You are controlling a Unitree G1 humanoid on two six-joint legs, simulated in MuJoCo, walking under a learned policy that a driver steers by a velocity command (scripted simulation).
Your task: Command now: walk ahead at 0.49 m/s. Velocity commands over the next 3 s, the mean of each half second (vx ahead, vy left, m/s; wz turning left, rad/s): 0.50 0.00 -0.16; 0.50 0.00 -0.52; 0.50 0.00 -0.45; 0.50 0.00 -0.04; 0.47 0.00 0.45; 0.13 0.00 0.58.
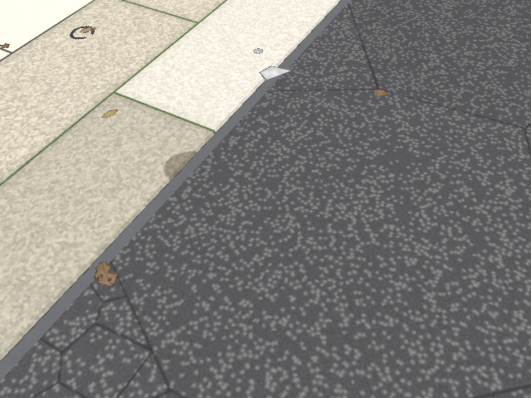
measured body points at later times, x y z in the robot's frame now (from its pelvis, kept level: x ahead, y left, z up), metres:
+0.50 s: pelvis +0.28 +0.05 +0.00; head +0.31 +0.06 +0.45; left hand +0.35 +0.31 -0.15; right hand +0.31 -0.22 -0.13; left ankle +0.30 +0.12 -0.75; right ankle +0.26 -0.09 -0.66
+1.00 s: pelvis +0.53 -0.05 -0.01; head +0.56 -0.07 +0.44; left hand +0.71 +0.18 -0.14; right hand +0.52 -0.33 -0.14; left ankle +0.55 +0.11 -0.65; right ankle +0.54 -0.09 -0.75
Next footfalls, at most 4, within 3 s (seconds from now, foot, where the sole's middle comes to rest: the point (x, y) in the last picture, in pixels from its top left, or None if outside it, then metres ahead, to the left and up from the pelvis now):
0.28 left None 0.34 0.12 -0.78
0.84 right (331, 365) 0.58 -0.11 -0.78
1.38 left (329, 248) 0.94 -0.13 -0.78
1.90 right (430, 228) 1.02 -0.45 -0.78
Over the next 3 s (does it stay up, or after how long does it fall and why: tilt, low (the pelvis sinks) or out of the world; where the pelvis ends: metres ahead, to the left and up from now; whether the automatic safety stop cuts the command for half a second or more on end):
stays up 1.32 -0.51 -0.01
